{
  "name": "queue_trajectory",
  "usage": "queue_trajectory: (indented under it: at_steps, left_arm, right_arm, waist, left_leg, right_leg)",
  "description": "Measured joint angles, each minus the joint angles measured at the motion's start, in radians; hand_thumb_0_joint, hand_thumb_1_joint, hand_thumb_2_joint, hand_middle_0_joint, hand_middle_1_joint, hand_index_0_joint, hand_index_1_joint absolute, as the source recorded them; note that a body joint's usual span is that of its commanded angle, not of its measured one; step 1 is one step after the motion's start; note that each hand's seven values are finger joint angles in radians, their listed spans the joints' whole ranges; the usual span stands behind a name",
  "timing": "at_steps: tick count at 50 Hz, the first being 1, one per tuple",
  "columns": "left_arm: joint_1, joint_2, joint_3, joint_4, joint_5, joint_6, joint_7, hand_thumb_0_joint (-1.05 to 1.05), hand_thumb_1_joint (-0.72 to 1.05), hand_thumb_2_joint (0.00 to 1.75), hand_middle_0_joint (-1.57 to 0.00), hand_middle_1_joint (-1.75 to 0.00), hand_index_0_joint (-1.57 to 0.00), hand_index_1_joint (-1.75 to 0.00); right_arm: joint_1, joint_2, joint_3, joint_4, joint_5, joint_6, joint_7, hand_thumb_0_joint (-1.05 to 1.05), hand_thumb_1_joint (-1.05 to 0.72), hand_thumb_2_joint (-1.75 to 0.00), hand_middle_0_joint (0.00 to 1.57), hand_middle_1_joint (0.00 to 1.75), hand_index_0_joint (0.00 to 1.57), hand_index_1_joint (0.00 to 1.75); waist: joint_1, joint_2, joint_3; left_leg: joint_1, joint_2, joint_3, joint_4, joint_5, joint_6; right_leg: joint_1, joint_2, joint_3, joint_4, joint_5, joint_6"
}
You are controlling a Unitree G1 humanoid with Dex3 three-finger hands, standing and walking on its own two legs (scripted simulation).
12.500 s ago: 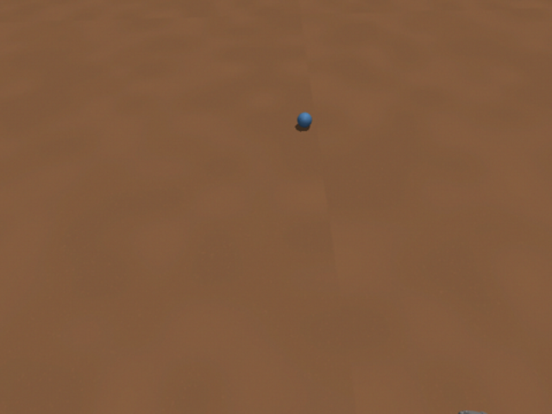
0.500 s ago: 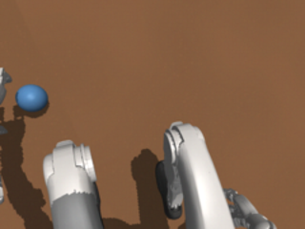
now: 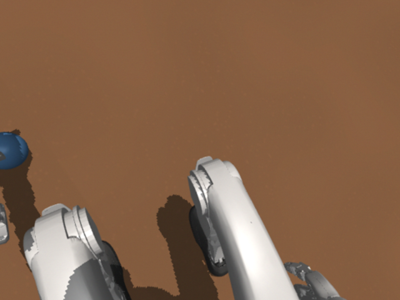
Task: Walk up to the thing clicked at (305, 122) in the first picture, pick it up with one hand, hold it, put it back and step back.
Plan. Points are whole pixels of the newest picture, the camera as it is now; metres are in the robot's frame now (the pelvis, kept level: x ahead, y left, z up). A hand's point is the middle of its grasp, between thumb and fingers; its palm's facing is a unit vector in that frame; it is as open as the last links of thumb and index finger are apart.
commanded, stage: approach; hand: left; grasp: from above
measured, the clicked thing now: (5, 150) +0.48 +0.32 -0.30
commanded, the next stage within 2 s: close in in 0.10 s
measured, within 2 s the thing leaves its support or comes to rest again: neither
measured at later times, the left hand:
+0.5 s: hand out of the picture +0.45 +0.32 -0.21, palm faces -0.43 -0.08 -0.90, open 13.9 cm
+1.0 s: hand out of the picture +0.46 +0.31 -0.25, palm faces -0.45 -0.11 -0.88, open 14.2 cm
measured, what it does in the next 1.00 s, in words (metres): stands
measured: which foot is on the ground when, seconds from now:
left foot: down 0.00-1.00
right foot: down 0.00-1.00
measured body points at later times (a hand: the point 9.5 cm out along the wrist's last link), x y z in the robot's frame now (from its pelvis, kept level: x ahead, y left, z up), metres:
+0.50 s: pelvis +0.00 +0.01 -0.02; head +0.24 +0.11 +0.34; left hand +0.47 +0.33 -0.16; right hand +0.10 -0.27 -0.11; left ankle +0.08 +0.14 -0.31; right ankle +0.10 -0.13 -0.31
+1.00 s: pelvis +0.00 +0.00 -0.03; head +0.27 +0.09 +0.31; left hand +0.48 +0.32 -0.20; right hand +0.03 -0.26 -0.12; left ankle +0.08 +0.14 -0.31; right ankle +0.10 -0.13 -0.31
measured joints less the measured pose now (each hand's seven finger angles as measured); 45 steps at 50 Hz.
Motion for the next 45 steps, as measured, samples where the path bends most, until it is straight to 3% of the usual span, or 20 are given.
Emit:
queue_trajectory:
  at_steps: [4, 8, 12, 15, 21, 27, 34, 45]
  left_arm:
    - [0.081, 0.026, 0.029, -0.033, -0.014, -0.07, -0.023, 0.01, -0.51, 0.96, -0.07, -1.07, -0.1, -1.06]
    - [0.145, 0.047, 0.05, -0.079, 0.007, -0.151, -0.007, 0.01, -0.51, 0.96, -0.07, -1.07, -0.1, -1.06]
    - [0.174, 0.051, 0.029, -0.137, 0.036, -0.204, 0.043, 0.0, -0.52, 0.96, -0.08, -1.07, -0.1, -1.06]
    - [0.152, 0.041, 0.001, -0.124, 0.054, -0.207, 0.088, 0.0, -0.51, 0.96, -0.08, -1.07, -0.1, -1.05]
    - [0.059, 0.028, -0.026, 0.005, 0.106, -0.165, 0.154, 0.0, -0.5, 0.98, -0.08, -1.05, -0.1, -1.04]
    - [0.009, 0.049, 0.006, 0.102, 0.13, -0.121, 0.188, 0.0, -0.49, 0.99, -0.08, -1.04, -0.1, -1.04]
    - [0.016, 0.086, 0.039, 0.12, 0.104, -0.098, 0.193, 0.0, -0.49, 0.97, -0.07, -1.03, -0.09, -1.03]
    - [0.061, 0.132, 0.071, 0.081, 0.069, -0.134, 0.183, 0.0, -0.52, 0.99, -0.07, -1.01, -0.08, -1.01]
  right_arm:
    - [0.006, -0.004, 0.007, -0.002, -0.003, 0.008, 0.003, 0.0, -0.91, -0.89, 0.2, 0.3, 0.2, 0.3]
    - [-0.005, -0.004, -0.001, 0.011, -0.022, 0.004, 0.008, 0.0, -0.91, -0.89, 0.2, 0.3, 0.2, 0.3]
    - [-0.033, -0.002, -0.026, 0.032, -0.04, -0.006, 0.01, 0.0, -0.91, -0.89, 0.2, 0.3, 0.2, 0.3]
    - [-0.065, 0.0, -0.043, 0.045, -0.05, -0.017, 0.007, 0.0, -0.91, -0.89, 0.2, 0.3, 0.2, 0.3]
    - [-0.127, 0.002, -0.03, 0.036, -0.061, -0.049, 0.008, 0.0, -0.91, -0.89, 0.2, 0.3, 0.2, 0.3]
    - [-0.134, 0.005, 0.01, 0.005, -0.074, -0.069, 0.016, 0.0, -0.9, -0.9, 0.2, 0.3, 0.2, 0.3]
    - [-0.09, 0.005, 0.05, 0.001, -0.09, -0.077, 0.029, 0.0, -0.9, -0.9, 0.2, 0.3, 0.2, 0.3]
    - [-0.047, -0.005, 0.079, 0.024, -0.111, -0.093, 0.049, 0.0, -0.9, -0.9, 0.2, 0.3, 0.2, 0.3]
  waist:
    - [0.023, -0.015, 0.021]
    - [0.06, -0.041, 0.039]
    - [0.092, -0.065, 0.039]
    - [0.102, -0.077, 0.026]
    - [0.07, -0.084, 0.007]
    - [0.02, -0.081, 0.02]
    - [-0.011, -0.081, 0.057]
    - [-0.014, -0.093, 0.106]
  left_leg:
    - [0.001, -0.005, -0.007, 0.009, 0.004, -0.004]
    - [-0.01, -0.017, -0.014, 0.029, 0.012, -0.012]
    - [-0.028, -0.029, -0.017, 0.051, 0.018, -0.014]
    - [-0.04, -0.035, -0.014, 0.062, 0.02, -0.01]
    - [-0.055, -0.037, -0.016, 0.076, 0.019, 0.0]
    - [-0.065, -0.033, -0.024, 0.09, 0.012, 0.004]
    - [-0.069, -0.024, -0.038, 0.106, 0.0, -0.002]
    - [-0.062, -0.018, -0.064, 0.129, -0.02, -0.016]
  right_leg:
    - [0.003, -0.002, -0.005, 0.009, 0.001, -0.002]
    - [-0.001, -0.008, -0.008, 0.029, 0.001, -0.003]
    - [-0.01, -0.014, -0.007, 0.053, -0.003, -0.002]
    - [-0.016, -0.018, -0.004, 0.064, -0.007, -0.001]
    - [-0.021, -0.017, -0.005, 0.069, -0.009, -0.003]
    - [-0.028, -0.009, -0.011, 0.073, -0.009, 0.0]
    - [-0.04, 0.003, -0.019, 0.082, -0.007, 0.008]
    - [-0.041, 0.015, -0.035, 0.095, -0.009, 0.012]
